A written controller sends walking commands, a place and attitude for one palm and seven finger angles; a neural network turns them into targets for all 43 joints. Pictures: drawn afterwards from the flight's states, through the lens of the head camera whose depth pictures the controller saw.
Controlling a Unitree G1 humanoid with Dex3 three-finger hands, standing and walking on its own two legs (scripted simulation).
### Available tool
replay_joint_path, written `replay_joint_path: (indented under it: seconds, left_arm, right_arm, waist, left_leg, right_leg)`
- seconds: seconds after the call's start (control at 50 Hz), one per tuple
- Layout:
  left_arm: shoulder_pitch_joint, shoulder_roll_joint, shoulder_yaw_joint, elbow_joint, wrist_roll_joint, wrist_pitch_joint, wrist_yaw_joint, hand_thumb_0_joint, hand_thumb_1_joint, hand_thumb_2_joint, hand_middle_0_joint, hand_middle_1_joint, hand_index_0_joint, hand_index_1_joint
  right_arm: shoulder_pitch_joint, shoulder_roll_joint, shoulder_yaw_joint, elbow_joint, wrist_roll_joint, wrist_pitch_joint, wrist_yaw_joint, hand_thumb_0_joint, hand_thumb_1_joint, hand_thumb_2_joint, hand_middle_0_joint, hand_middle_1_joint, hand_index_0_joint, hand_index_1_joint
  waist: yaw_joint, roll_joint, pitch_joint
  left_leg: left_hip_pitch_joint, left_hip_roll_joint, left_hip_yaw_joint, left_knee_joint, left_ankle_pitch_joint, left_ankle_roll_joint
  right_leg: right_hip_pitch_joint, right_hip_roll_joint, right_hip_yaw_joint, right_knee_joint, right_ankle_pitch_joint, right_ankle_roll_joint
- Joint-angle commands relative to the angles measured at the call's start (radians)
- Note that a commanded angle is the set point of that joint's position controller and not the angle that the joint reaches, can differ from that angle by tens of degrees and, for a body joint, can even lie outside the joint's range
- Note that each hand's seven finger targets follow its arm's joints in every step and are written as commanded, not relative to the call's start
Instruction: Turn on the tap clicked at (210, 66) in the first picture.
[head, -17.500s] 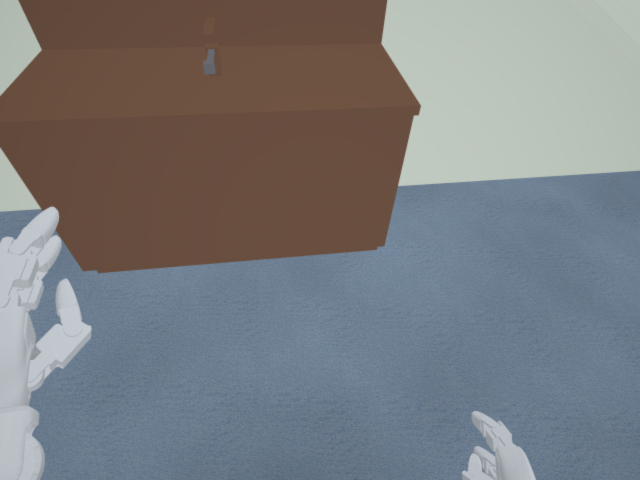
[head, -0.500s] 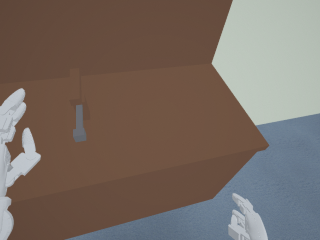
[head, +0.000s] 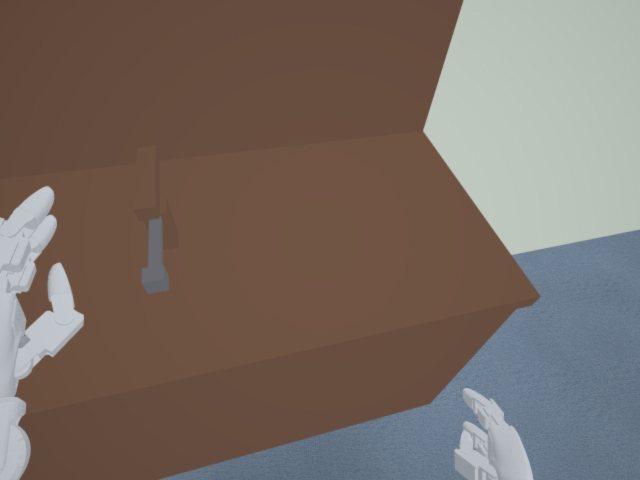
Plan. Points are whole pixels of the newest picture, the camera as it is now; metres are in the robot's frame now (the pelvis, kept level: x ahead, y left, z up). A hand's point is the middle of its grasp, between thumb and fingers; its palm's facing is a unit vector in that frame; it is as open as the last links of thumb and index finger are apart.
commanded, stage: look again from close up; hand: left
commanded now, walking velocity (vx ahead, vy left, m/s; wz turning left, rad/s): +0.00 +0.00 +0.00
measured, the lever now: (155, 279) +0.35 +0.26 +0.01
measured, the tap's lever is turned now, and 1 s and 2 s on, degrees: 0 0 0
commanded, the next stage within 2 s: shuffle to correct the standing spot in 0.10 s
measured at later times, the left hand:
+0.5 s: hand (102, 312) +0.22 +0.22 +0.16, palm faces +0.35 -0.86 -0.39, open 7.4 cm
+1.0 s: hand (153, 317) +0.22 +0.18 +0.15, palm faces +0.30 -0.86 -0.41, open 7.4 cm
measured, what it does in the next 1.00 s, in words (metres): shifts its weight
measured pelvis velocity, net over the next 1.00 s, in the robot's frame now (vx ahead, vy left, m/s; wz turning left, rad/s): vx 0.01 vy -0.06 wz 0.00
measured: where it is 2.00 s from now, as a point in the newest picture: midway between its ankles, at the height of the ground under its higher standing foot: outside the picture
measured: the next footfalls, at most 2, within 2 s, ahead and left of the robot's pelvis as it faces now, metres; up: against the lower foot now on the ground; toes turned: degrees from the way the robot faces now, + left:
none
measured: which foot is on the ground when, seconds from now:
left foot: down 0.00-1.00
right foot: down 0.00-1.00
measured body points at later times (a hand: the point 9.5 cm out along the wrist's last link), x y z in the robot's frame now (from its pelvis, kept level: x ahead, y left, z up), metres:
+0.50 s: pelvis +0.00 -0.02 +0.00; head +0.03 +0.00 +0.45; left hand +0.20 +0.27 +0.18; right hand +0.18 -0.23 -0.08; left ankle +0.04 +0.10 -0.74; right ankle -0.01 -0.15 -0.74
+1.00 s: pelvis +0.01 -0.06 -0.01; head +0.04 -0.05 +0.44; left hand +0.20 +0.22 +0.18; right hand +0.17 -0.30 -0.08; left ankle +0.04 +0.10 -0.74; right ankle -0.01 -0.15 -0.74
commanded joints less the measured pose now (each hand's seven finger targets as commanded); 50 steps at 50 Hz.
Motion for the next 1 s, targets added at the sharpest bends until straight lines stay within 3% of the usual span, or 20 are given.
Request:
replay_joint_path:
  seconds: [0.0,0.08,0.14,0.18,0.2,0.28,0.3,0.38,0.42,0.48,0.5,0.58,0.6,0.68,0.7,0.78,0.8,0.88,0.9,0.98]
  left_arm:
    - [-0.056,0.141,0.094,-0.208,-0.005,-0.065,0.020,0.000,0.900,0.900,-0.200,-0.300,-0.200,-0.300]
    - [-0.070,0.171,0.119,-0.233,-0.001,-0.064,0.027,0.000,0.900,0.900,-0.200,-0.300,-0.200,-0.300]
    - [-0.058,0.148,0.103,-0.212,-0.003,-0.064,0.022,0.000,0.900,0.900,-0.200,-0.300,-0.200,-0.300]
    - [-0.060,0.170,0.122,-0.224,-0.002,-0.061,0.027,0.000,0.900,0.900,-0.200,-0.300,-0.200,-0.300]
    - [-0.061,0.144,0.097,-0.214,-0.005,-0.063,0.021,0.000,0.900,0.900,-0.200,-0.300,-0.200,-0.300]
    - [-0.083,0.187,0.135,-0.245,-0.010,-0.058,0.024,0.000,0.900,0.900,-0.200,-0.300,-0.200,-0.300]
    - [-0.077,0.147,0.100,-0.228,-0.014,-0.058,0.016,0.000,0.900,0.900,-0.200,-0.300,-0.200,-0.300]
    - [-0.071,0.176,0.128,-0.250,-0.015,-0.050,0.018,0.000,0.900,0.900,-0.200,-0.300,-0.200,-0.300]
    - [-0.065,0.159,0.114,-0.249,-0.020,-0.047,0.014,0.000,0.900,0.900,-0.200,-0.300,-0.200,-0.300]
    - [-0.039,0.189,0.145,-0.252,-0.024,-0.040,0.016,0.000,0.900,0.900,-0.200,-0.300,-0.200,-0.300]
    - [-0.035,0.155,0.112,-0.238,-0.029,-0.037,0.009,0.000,0.900,0.900,-0.200,-0.300,-0.200,-0.300]
    - [-0.031,0.197,0.150,-0.263,-0.036,-0.028,0.008,0.000,0.900,0.900,-0.200,-0.300,-0.200,-0.300]
    - [-0.026,0.172,0.129,-0.244,-0.040,-0.026,0.003,0.000,0.900,0.900,-0.200,-0.300,-0.200,-0.300]
    - [-0.028,0.204,0.157,-0.260,-0.045,-0.018,0.005,0.000,0.900,0.900,-0.200,-0.300,-0.200,-0.300]
    - [-0.029,0.176,0.129,-0.256,-0.047,-0.019,0.001,0.000,0.900,0.900,-0.200,-0.300,-0.200,-0.300]
    - [-0.001,0.214,0.167,-0.277,-0.054,-0.014,0.004,0.000,0.900,0.900,-0.200,-0.300,-0.200,-0.300]
    - [0.005,0.189,0.146,-0.262,-0.055,-0.015,0.000,0.000,0.900,0.900,-0.200,-0.300,-0.200,-0.300]
    - [0.020,0.212,0.173,-0.289,-0.054,-0.016,0.016,0.000,0.900,0.900,-0.200,-0.300,-0.200,-0.300]
    - [0.037,0.189,0.153,-0.269,-0.053,-0.020,0.018,0.000,0.900,0.900,-0.200,-0.300,-0.200,-0.300]
    - [0.046,0.203,0.165,-0.255,-0.049,-0.011,0.032,0.000,0.900,0.900,-0.200,-0.300,-0.200,-0.300]
  right_arm:
    - [-0.084,-0.134,-0.049,-0.153,0.002,-0.052,-0.011,0.000,-0.900,-0.900,0.200,0.300,0.200,0.300]
    - [-0.093,-0.132,-0.051,-0.160,0.009,-0.055,-0.014,0.000,-0.900,-0.900,0.200,0.300,0.200,0.300]
    - [-0.079,-0.134,-0.053,-0.157,0.004,-0.053,-0.012,0.000,-0.900,-0.900,0.200,0.300,0.200,0.300]
    - [-0.091,-0.132,-0.052,-0.159,0.009,-0.053,-0.013,0.000,-0.900,-0.900,0.200,0.300,0.200,0.300]
    - [-0.081,-0.134,-0.050,-0.152,0.003,-0.050,-0.012,0.000,-0.900,-0.900,0.200,0.300,0.200,0.300]
    - [-0.092,-0.126,-0.052,-0.163,0.010,-0.055,-0.012,0.000,-0.900,-0.900,0.200,0.300,0.200,0.300]
    - [-0.080,-0.131,-0.051,-0.158,0.004,-0.051,-0.009,0.000,-0.900,-0.900,0.200,0.300,0.200,0.300]
    - [-0.083,-0.124,-0.058,-0.173,0.011,-0.051,-0.001,0.000,-0.900,-0.900,0.200,0.300,0.200,0.300]
    - [-0.073,-0.128,-0.065,-0.179,0.009,-0.048,0.004,0.000,-0.900,-0.900,0.200,0.300,0.200,0.300]
    - [-0.078,-0.125,-0.064,-0.180,0.010,-0.041,0.005,0.000,-0.900,-0.900,0.200,0.300,0.200,0.300]
    - [-0.069,-0.127,-0.061,-0.177,0.006,-0.035,0.007,0.000,-0.900,-0.900,0.200,0.300,0.200,0.300]
    - [-0.082,-0.126,-0.070,-0.186,0.009,-0.030,0.002,0.000,-0.900,-0.900,0.200,0.300,0.200,0.300]
    - [-0.072,-0.128,-0.066,-0.178,0.003,-0.023,0.003,0.000,-0.900,-0.900,0.200,0.300,0.200,0.300]
    - [-0.082,-0.127,-0.076,-0.185,0.007,-0.018,-0.003,0.000,-0.900,-0.900,0.200,0.300,0.200,0.300]
    - [-0.074,-0.129,-0.073,-0.180,0.003,-0.012,-0.002,0.000,-0.900,-0.900,0.200,0.300,0.200,0.300]
    - [-0.084,-0.128,-0.081,-0.189,0.008,-0.011,-0.008,0.000,-0.900,-0.900,0.200,0.300,0.200,0.300]
    - [-0.073,-0.130,-0.076,-0.183,0.001,-0.005,-0.006,0.000,-0.900,-0.900,0.200,0.300,0.200,0.300]
    - [-0.095,-0.128,-0.074,-0.190,0.013,-0.011,-0.009,0.000,-0.900,-0.900,0.200,0.300,0.200,0.300]
    - [-0.089,-0.127,-0.066,-0.183,0.007,-0.008,-0.008,0.000,-0.900,-0.900,0.200,0.300,0.200,0.300]
    - [-0.103,-0.129,-0.062,-0.178,0.014,-0.008,-0.012,0.000,-0.900,-0.900,0.200,0.300,0.200,0.300]
  waist:
    - [-0.007,0.083,-0.154]
    - [-0.007,0.091,-0.151]
    - [-0.005,0.077,-0.152]
    - [-0.006,0.070,-0.152]
    - [-0.008,0.079,-0.153]
    - [-0.008,0.109,-0.155]
    - [-0.011,0.122,-0.153]
    - [-0.010,0.128,-0.164]
    - [-0.011,0.133,-0.165]
    - [-0.011,0.101,-0.180]
    - [-0.014,0.095,-0.171]
    - [-0.013,0.084,-0.176]
    - [-0.015,0.069,-0.176]
    - [-0.016,0.061,-0.162]
    - [-0.020,0.047,-0.166]
    - [-0.018,0.043,-0.167]
    - [-0.021,0.035,-0.169]
    - [-0.017,0.069,-0.175]
    - [-0.017,0.068,-0.173]
    - [-0.015,0.023,-0.155]
  left_leg:
    - [0.117,0.065,-0.075,-0.104,0.029,0.006]
    - [0.118,0.071,-0.082,-0.114,0.004,0.003]
    - [0.110,0.068,-0.079,-0.109,-0.006,0.006]
    - [0.115,0.068,-0.080,-0.108,0.004,0.003]
    - [0.115,0.069,-0.081,-0.117,0.002,0.003]
    - [0.137,0.104,-0.111,-0.149,0.016,-0.004]
    - [0.122,0.107,-0.115,-0.161,-0.002,-0.003]
    - [0.140,0.125,-0.112,-0.139,0.004,-0.003]
    - [0.133,0.128,-0.110,-0.126,0.015,-0.001]
    - [0.145,0.124,-0.091,-0.084,0.065,-0.002]
    - [0.137,0.116,-0.084,-0.075,0.076,-0.003]
    - [0.151,0.117,-0.066,-0.018,0.116,-0.004]
    - [0.136,0.112,-0.062,-0.012,0.112,-0.004]
    - [0.126,0.102,-0.047,0.033,0.079,-0.010]
    - [0.124,0.095,-0.042,0.040,0.076,-0.008]
    - [0.137,0.098,-0.043,0.075,0.109,-0.007]
    - [0.120,0.095,-0.040,0.075,0.109,-0.005]
    - [0.127,0.077,-0.042,0.086,0.095,-0.007]
    - [0.119,0.070,-0.038,0.081,0.086,-0.001]
    - [0.124,0.062,-0.047,0.059,0.089,-0.001]
  right_leg:
    - [-0.029,-0.030,-0.004,-0.044,0.140,-0.048]
    - [-0.029,-0.033,-0.003,-0.040,0.120,-0.051]
    - [-0.026,-0.031,-0.002,-0.044,0.124,-0.049]
    - [-0.027,-0.034,0.000,-0.044,0.127,-0.050]
    - [-0.032,-0.022,-0.010,-0.043,0.118,-0.047]
    - [-0.042,-0.006,-0.030,-0.019,0.090,-0.038]
    - [-0.041,0.005,-0.038,-0.014,0.073,-0.035]
    - [-0.051,0.001,-0.035,-0.017,0.070,-0.037]
    - [-0.050,0.001,-0.033,-0.017,0.076,-0.037]
    - [-0.056,-0.003,-0.028,-0.027,0.110,-0.039]
    - [-0.064,0.003,-0.031,-0.029,0.120,-0.038]
    - [-0.088,-0.015,0.001,-0.029,0.165,-0.049]
    - [-0.086,-0.009,-0.004,-0.029,0.164,-0.047]
    - [-0.117,-0.029,0.035,-0.025,0.171,-0.064]
    - [-0.123,-0.025,0.029,-0.023,0.168,-0.063]
    - [-0.142,-0.041,0.049,-0.008,0.199,-0.073]
    - [-0.135,-0.034,0.036,-0.005,0.188,-0.067]
    - [-0.112,-0.062,0.079,-0.010,0.229,-0.075]
    - [-0.105,-0.058,0.074,-0.017,0.232,-0.065]
    - [-0.082,-0.067,0.080,-0.025,0.266,-0.063]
